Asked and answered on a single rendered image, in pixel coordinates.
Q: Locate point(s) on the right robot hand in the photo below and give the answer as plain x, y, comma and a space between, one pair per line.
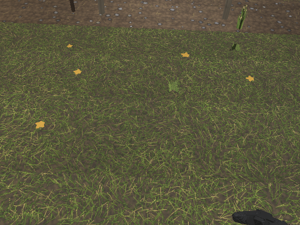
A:
258, 217

